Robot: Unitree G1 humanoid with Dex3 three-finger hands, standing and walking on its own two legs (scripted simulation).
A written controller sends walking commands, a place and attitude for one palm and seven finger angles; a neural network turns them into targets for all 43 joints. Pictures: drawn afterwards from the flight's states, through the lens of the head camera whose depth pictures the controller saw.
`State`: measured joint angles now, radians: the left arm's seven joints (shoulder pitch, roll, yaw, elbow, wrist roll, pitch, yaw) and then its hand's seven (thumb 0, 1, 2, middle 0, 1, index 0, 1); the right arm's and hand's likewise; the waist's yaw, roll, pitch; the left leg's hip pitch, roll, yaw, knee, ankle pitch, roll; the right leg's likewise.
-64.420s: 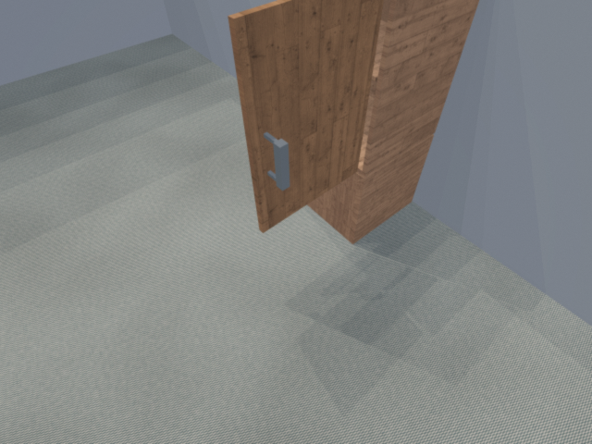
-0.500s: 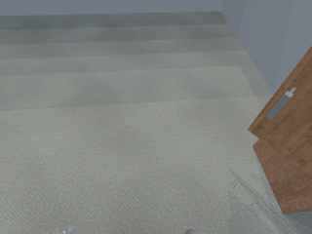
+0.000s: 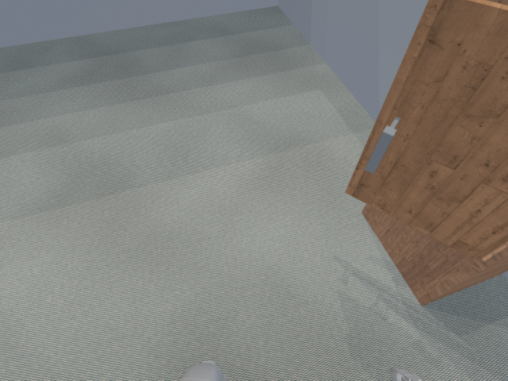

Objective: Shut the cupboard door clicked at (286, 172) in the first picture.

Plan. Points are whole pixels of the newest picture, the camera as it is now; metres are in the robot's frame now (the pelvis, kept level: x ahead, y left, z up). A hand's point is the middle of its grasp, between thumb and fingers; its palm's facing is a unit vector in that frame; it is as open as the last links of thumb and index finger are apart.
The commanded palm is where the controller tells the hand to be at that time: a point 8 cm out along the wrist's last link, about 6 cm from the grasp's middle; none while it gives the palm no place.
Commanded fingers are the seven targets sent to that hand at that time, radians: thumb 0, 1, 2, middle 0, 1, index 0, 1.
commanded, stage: turn to face it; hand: left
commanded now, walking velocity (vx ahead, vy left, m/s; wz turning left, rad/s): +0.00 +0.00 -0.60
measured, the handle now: (383, 145) +0.65 -0.26 -0.08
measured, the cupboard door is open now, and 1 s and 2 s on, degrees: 36 36 36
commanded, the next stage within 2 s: take the last steps up to it in 0.76 s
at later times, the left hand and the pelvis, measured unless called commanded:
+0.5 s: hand (170, 338) +0.20 +0.17 -0.16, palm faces -0.32 -0.91 -0.27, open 7.3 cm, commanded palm none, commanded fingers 0.00 0.90 0.90 -0.20 -0.30 -0.20 -0.30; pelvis +0.02 +0.00 -0.01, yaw -18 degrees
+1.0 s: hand (186, 371) +0.15 +0.14 -0.17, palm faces -0.37 -0.91 -0.18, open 7.3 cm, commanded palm none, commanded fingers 0.00 0.90 0.90 -0.20 -0.30 -0.20 -0.30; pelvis +0.03 -0.01 +0.00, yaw -25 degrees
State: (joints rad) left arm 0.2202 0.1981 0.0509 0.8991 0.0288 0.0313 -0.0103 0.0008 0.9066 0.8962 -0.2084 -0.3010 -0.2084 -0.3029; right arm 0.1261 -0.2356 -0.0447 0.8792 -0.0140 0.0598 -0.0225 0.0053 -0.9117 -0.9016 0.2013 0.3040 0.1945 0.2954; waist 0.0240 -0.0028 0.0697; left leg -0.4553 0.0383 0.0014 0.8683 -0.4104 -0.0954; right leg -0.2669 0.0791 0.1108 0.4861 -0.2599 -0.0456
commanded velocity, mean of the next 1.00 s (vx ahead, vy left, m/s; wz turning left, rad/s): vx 0.04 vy -0.01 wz -0.37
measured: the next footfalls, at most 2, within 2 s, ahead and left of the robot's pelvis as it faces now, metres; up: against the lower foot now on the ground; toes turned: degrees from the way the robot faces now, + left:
left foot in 0.08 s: +0.06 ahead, +0.13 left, +0.00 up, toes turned -2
right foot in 0.52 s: +0.02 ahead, -0.12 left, +0.00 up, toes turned -23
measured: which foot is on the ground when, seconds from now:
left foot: up 0.00-0.06, down 0.08-0.52, up 0.54-1.00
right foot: down 0.00-0.08, up 0.10-0.50, down 0.52-1.00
